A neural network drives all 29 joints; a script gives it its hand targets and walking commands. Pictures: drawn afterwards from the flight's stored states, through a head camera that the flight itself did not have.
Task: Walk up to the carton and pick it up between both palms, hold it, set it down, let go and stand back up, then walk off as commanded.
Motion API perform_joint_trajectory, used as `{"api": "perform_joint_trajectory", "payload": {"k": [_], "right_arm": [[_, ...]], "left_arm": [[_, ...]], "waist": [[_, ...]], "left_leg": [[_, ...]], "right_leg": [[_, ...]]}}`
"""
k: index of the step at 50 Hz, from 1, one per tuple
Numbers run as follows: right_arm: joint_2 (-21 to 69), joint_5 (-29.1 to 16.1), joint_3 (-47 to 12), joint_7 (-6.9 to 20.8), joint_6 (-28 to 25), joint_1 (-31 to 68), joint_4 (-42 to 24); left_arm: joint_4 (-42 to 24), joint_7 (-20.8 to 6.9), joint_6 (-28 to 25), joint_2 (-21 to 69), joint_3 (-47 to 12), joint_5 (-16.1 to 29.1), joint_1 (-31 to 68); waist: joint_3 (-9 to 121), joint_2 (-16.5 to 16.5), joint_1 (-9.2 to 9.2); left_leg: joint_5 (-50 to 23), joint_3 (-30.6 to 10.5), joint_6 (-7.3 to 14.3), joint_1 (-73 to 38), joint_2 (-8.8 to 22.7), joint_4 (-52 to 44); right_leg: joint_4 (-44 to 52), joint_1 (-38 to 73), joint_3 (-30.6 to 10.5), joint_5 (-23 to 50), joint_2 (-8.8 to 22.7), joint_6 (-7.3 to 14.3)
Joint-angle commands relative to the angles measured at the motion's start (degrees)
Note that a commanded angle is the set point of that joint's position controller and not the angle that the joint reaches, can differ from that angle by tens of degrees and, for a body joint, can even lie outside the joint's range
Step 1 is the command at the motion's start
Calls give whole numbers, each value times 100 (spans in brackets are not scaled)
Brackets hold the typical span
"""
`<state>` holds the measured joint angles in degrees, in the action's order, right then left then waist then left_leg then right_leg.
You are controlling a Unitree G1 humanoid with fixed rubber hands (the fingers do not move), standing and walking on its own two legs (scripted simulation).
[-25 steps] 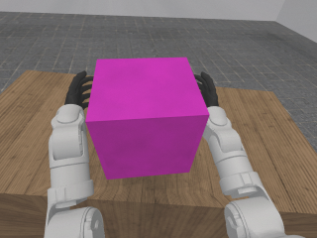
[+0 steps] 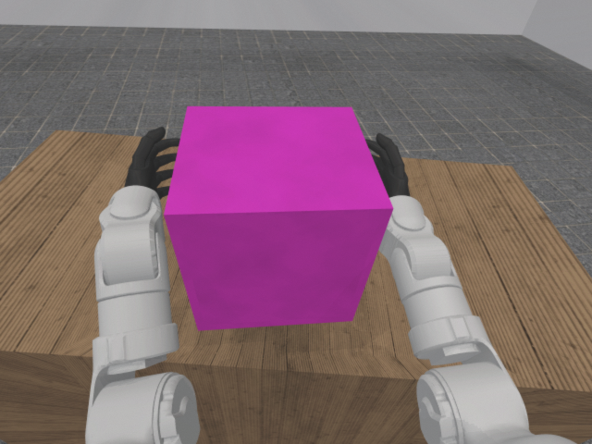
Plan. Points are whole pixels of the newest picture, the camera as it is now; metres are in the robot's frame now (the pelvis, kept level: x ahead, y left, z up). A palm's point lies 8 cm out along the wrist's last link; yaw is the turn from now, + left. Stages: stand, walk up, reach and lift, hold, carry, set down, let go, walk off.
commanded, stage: hold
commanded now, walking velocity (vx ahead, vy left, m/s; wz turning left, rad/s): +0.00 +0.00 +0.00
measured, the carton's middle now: (274, 219) +0.37 +0.01 +0.14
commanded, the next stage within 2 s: none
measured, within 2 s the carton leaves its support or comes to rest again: neither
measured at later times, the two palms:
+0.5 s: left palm (141, 190) +0.37 +0.17 +0.19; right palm (384, 194) +0.37 -0.14 +0.18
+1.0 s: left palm (145, 187) +0.36 +0.16 +0.20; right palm (391, 194) +0.37 -0.15 +0.18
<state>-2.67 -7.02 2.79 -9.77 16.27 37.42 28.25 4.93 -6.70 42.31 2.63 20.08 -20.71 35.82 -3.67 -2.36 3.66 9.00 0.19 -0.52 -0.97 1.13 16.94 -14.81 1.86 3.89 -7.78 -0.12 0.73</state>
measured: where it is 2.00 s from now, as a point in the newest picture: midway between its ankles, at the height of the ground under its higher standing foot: outside the picture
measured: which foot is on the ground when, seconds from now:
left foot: down 0.00-1.00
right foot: down 0.00-1.00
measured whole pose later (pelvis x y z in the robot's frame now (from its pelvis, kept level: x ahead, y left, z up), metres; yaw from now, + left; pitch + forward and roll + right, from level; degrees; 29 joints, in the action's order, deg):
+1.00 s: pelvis +0.00 +0.00 +0.00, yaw +1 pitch -8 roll -1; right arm -3.2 -8.0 1.7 -10.5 15.1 35.8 25.4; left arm 2.1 -6.0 41.6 2.1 18.1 -19.3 34.3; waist -3.3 -1.6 4.5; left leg 9.1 -0.3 -0.3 0.3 0.9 17.3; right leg -14.5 1.3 4.3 -7.8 0.0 0.6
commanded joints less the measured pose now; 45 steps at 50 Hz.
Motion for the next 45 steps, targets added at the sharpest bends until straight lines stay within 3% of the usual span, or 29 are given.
{"api": "perform_joint_trajectory", "payload": {"k": [1, 2, 4, 5, 8, 11, 13, 14, 15, 16, 17, 19, 20, 23, 24, 25, 26, 29, 31, 32, 33, 34, 36, 38, 39, 40, 42, 44, 45], "right_arm": [[3299, -381, -2151, 432, -473, 4394, -1663], [3327, -345, -2100, 408, -455, 4241, -1506], [3299, -375, -2083, 364, -450, 4142, -1510], [3261, -415, -2045, 377, -447, 4165, -1465], [3141, -265, -1779, 396, -309, 3815, -917], [2952, -285, -1586, 435, -292, 3703, -783], [2986, -327, -1704, 459, -282, 3788, -781], [2988, -350, -1833, 447, -343, 3889, -1127], [3093, -477, -1966, 444, -402, 4025, -1427], [3038, -538, -2031, 427, -423, 4057, -1520], [3152, -556, -2086, 415, -451, 4287, -1712], [3167, -561, -2198, 420, -481, 4191, -1690], [3139, -665, -2358, 417, -509, 4189, -1824], [3026, -639, -2379, 407, -430, 3932, -1719], [3019, -636, -2443, 407, -487, 3953, -1927], [3027, -662, -2455, 401, -484, 3866, -1862], [2975, -748, -2509, 364, -470, 3676, -2062], [2820, -567, -2156, 360, -408, 3542, -1765], [2774, -521, -2072, 373, -341, 3468, -1631], [2718, -461, -1987, 398, -231, 3277, -1211], [2743, -518, -1942, 439, -248, 3451, -1363], [2762, -451, -1902, 429, -212, 3341, -1247], [2764, -511, -2002, 403, -273, 3586, -1528], [2889, -534, -2165, 402, -346, 3634, -1733], [3008, -627, -2269, 381, -356, 3717, -1798], [3054, -549, -2183, 389, -361, 3848, -1745], [3192, -670, -2410, 391, -473, 4216, -2272], [3126, -536, -2389, 399, -440, 4050, -1898], [3196, -518, -2428, 404, -473, 4082, -1947]], "left_arm": [[-291, -528, -454, 2552, -2692, 916, 3272], [-499, -510, -495, 2662, -2938, 1062, 3469], [-423, -519, -502, 2700, -2931, 1061, 3391], [-443, -516, -505, 2697, -2905, 1027, 3362], [73, -551, -390, 2585, -2534, 730, 3028], [171, -635, -238, 2633, -2424, 571, 2844], [148, -650, -249, 2507, -2290, 588, 2904], [-43, -646, -295, 2641, -2521, 765, 2959], [-77, -611, -310, 2667, -2522, 762, 2782], [-287, -575, -333, 2782, -2768, 927, 2964], [-248, -561, -348, 2742, -2653, 848, 2992], [-333, -510, -417, 2787, -2764, 907, 3052], [-350, -494, -382, 2709, -2716, 832, 2825], [-625, -427, -428, 2692, -2865, 899, 2939], [-957, -399, -435, 2783, -3102, 1032, 3043], [-924, -369, -435, 2792, -3182, 1007, 2974], [-982, -377, -387, 2781, -3228, 1026, 2631], [-761, -457, -290, 2810, -3156, 921, 2589], [-658, -495, -226, 2698, -3007, 831, 2598], [-452, -516, -187, 2465, -2756, 675, 2547], [-482, -542, -158, 2480, -2663, 610, 2536], [-481, -588, -133, 2589, -2748, 672, 2544], [-411, -620, -109, 2580, -2666, 690, 2475], [-827, -582, -207, 2670, -2893, 815, 2651], [-955, -548, -271, 2667, -3055, 955, 2901], [-746, -536, -297, 2663, -3020, 917, 2895], [-805, -498, -382, 2669, -3023, 1003, 2918], [-577, -437, -413, 2585, -3020, 986, 2930], [-502, -441, -417, 2643, -2868, 887, 2849]], "waist": [[2229, 84, -27], [2250, 211, 167], [2258, 195, 275], [2285, 441, 214], [1563, 289, 153], [1235, 569, 184], [1400, 237, 92], [1730, 288, 207], [1764, 200, 55], [1946, 296, 183], [1833, 122, 91], [2052, 162, 76], [2131, 98, -52], [2133, 233, 24], [2405, 332, 51], [2351, 491, 58], [2429, 413, 107], [1956, 434, 294], [1742, 473, 271], [1231, 478, 183], [1369, 571, 80], [1195, 494, 209], [1347, 373, 91], [1828, 447, 125], [1927, 471, 238], [1817, 333, 238], [2271, 232, -25], [2009, 29, 82], [2216, 62, -106]], "left_leg": [[-570, 233, 190, 121, -378, -168], [-877, 224, 91, -2, -363, -108], [-1013, 220, 33, -86, -384, -16], [-1161, 211, -9, -144, -369, 11], [-533, 212, 57, 162, -333, -193], [-380, 255, -1, 255, -338, -352], [-665, 292, 42, 155, -361, -284], [-965, 230, -36, -61, -340, -196], [-1163, 266, 2, -50, -349, -154], [-1398, 212, -75, -171, -349, -69], [-1339, 190, -41, -58, -340, -41], [-1390, 223, -8, -150, -367, -12], [-1513, 165, 17, -223, -357, -3], [-1645, 163, -67, -305, -335, 53], [-2019, 145, -108, -514, -318, 126], [-2188, 128, -152, -616, -296, 201], [-2269, 70, -158, -740, -294, 213], [-2091, 87, -229, -597, -237, 176], [-1636, 170, -229, -410, -280, 62], [-1148, 201, -158, -180, -290, -120], [-1118, 284, -154, -133, -312, -166], [-1185, 262, -176, -159, -281, -163], [-1322, 268, -131, -121, -333, -124], [-1656, 221, -145, -271, -310, -33], [-1647, 207, -151, -288, -318, 5], [-1563, 243, -156, -238, -344, 10], [-1514, 267, -43, -154, -399, 54], [-1191, 203, 13, -125, -376, -30], [-1189, 236, 48, -107, -368, -46]], "right_leg": [[8, 691, 84, 639, -123, -351], [-23, 677, 132, 793, -159, -352], [18, 729, 112, 1039, -160, -325], [-29, 638, 91, 1150, -155, -326], [143, 541, 76, 377, -156, -289], [194, 481, 119, 34, -201, -219], [152, 658, 117, 301, -196, -233], [80, 612, 197, 627, -217, -265], [93, 709, 157, 749, -252, -244], [63, 704, 177, 987, -270, -242], [58, 718, 153, 946, -289, -255], [24, 781, 172, 1099, -296, -265], [24, 834, 195, 1091, -322, -296], [-11, 876, 145, 1280, -311, -277], [-88, 813, 188, 1490, -347, -284], [-85, 649, 183, 1454, -340, -285], [-22, 684, 215, 1500, -365, -272], [21, 486, 246, 1135, -371, -213], [82, 497, 206, 847, -319, -168], [130, 420, 197, 548, -270, -171], [127, 502, 163, 530, -271, -147], [122, 503, 138, 629, -262, -172], [83, 639, 159, 843, -287, -225], [9, 844, 129, 1183, -279, -236], [-17, 793, 124, 1217, -275, -245], [10, 762, 162, 1104, -294, -224], [-37, 787, 112, 1339, -244, -303], [15, 666, 168, 1025, -242, -311], [37, 777, 157, 972, -260, -298]]}}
